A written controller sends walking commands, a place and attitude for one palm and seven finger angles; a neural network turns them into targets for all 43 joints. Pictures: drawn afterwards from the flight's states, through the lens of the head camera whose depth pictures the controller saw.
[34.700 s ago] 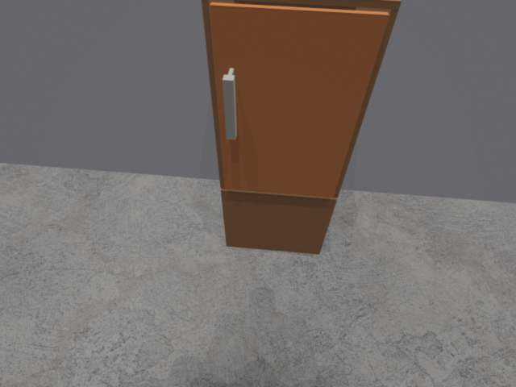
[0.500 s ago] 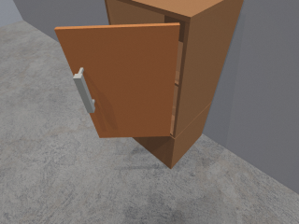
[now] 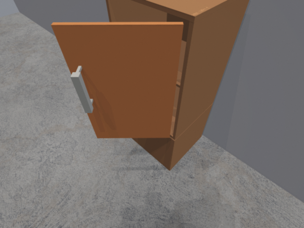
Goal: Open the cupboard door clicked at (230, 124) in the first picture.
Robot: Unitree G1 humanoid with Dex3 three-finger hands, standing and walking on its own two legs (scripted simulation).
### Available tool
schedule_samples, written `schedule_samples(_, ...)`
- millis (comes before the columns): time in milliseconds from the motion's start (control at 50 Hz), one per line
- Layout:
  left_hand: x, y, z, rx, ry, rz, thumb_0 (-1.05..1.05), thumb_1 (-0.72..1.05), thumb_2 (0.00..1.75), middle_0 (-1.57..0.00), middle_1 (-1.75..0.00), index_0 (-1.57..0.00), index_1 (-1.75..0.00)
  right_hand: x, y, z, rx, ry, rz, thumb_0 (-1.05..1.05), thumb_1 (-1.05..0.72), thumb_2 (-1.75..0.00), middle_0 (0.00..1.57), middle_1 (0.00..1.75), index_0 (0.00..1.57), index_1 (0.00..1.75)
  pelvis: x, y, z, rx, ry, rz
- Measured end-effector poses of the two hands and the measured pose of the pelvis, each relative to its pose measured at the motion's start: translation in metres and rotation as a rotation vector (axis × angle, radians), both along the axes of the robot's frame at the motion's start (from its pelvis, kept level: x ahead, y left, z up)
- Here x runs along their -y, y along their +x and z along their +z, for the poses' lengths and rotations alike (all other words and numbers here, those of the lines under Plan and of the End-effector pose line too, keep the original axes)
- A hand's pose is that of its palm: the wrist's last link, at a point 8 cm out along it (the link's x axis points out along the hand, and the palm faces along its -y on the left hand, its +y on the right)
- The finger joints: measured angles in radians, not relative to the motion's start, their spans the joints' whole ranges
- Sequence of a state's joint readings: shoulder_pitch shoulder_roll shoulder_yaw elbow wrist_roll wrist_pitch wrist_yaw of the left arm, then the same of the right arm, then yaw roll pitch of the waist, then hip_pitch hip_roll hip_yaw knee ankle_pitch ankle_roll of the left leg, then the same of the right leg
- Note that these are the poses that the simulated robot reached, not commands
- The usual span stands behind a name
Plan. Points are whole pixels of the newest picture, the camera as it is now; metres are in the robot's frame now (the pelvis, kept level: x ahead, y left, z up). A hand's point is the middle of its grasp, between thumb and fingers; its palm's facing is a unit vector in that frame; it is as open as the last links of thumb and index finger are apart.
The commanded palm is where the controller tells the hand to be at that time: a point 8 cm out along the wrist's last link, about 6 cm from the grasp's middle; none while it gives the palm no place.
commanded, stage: look again from close up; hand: left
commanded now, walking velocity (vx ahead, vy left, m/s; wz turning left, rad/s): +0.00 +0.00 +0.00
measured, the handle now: (84, 90) +0.56 +0.29 +0.02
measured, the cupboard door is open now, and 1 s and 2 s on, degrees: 44 44 44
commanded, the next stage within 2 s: shuffle to correct the standing spot in 0.24 s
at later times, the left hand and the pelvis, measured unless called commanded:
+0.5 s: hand out of the picture +0.03 +0.18 -0.17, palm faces +0.04 -0.98 -0.21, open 7.4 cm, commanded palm none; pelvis +0.01 +0.00 +0.00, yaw +1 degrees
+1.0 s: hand out of the picture +0.06 +0.21 -0.18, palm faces +0.04 -0.98 -0.21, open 7.3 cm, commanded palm none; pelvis +0.03 +0.03 +0.00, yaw +1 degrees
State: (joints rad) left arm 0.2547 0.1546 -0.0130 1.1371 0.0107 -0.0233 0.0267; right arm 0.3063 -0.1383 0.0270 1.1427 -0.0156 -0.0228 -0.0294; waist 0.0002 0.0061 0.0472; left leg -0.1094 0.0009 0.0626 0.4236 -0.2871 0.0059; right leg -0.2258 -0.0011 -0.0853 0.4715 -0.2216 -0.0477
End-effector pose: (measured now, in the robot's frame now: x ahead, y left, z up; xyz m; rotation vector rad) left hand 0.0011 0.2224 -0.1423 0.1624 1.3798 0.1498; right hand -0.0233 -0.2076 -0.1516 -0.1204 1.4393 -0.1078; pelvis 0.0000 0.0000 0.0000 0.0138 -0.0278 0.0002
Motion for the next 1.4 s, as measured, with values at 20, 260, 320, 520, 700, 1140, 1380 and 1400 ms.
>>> schedule_samples(20,0.0,0.001,0.0,0.002,0.001,0.001,0.01,0.92,0.9,-0.21,-0.3,-0.2,-0.3,0.0,0.003,0.0,0.004,0.0,0.001,0.0,-0.9,-0.9,0.2,0.3,0.2,0.3,0.0,0.001,0.0,0.0,0.0,0.0)
schedule_samples(260,-0.001,0.013,0.0,0.027,0.005,0.007,0.01,0.91,0.9,-0.2,-0.3,-0.2,-0.3,0.008,0.028,0.002,0.049,-0.019,0.015,0.0,-0.9,-0.9,0.2,0.3,0.2,0.3,0.003,0.007,0.0,0.0,-0.002,0.003)
schedule_samples(320,-0.001,0.016,0.001,0.032,0.005,0.008,0.01,0.91,0.9,-0.2,-0.3,-0.2,-0.3,0.011,0.032,0.002,0.054,-0.027,0.019,0.0,-0.9,-0.9,0.2,0.3,0.2,0.3,0.003,0.008,0.0,0.0,-0.003,0.004)
schedule_samples(520,-0.007,0.021,-0.001,0.053,0.009,0.027,0.01,0.91,0.9,-0.2,-0.3,-0.2,-0.3,0.017,0.034,0.002,0.036,-0.048,0.032,0.0,-0.9,-0.9,0.2,0.3,0.2,0.3,-0.001,0.011,-0.002,-0.008,-0.014,0.015)
schedule_samples(700,-0.034,0.016,-0.012,0.017,-0.003,0.067,0.0,0.9,0.9,-0.21,-0.3,-0.2,-0.3,-0.008,0.027,0.007,0.01,-0.066,0.03,0.0,-0.91,-0.9,0.19,0.3,0.2,0.3,-0.025,0.016,-0.006,-0.019,-0.003,0.017)
schedule_samples(1140,-0.027,0.041,-0.005,0.061,0.025,0.005,0.01,0.93,0.9,-0.2,-0.3,-0.2,-0.3,-0.016,0.041,-0.002,0.062,-0.034,-0.017,0.02,-0.92,-0.9,0.2,0.3,0.2,0.3,-0.024,0.022,-0.007,-0.015,-0.023,0.016)
schedule_samples(1380,-0.019,0.008,0.003,0.028,0.014,0.011,0.01,0.92,0.9,-0.2,-0.3,-0.2,-0.3,-0.008,0.043,-0.002,0.113,-0.017,0.022,0.01,-0.92,-0.9,0.19,0.3,0.2,0.3,-0.02,0.009,-0.003,0.01,-0.008,0.009)
schedule_samples(1400,-0.017,0.005,0.003,0.023,0.012,0.012,0.01,0.92,0.9,-0.2,-0.3,-0.2,-0.3,-0.009,0.041,-0.002,0.107,-0.014,0.023,0.01,-0.92,-0.9,0.19,0.3,0.2,0.3,-0.019,0.009,-0.002,0.009,-0.008,0.009)
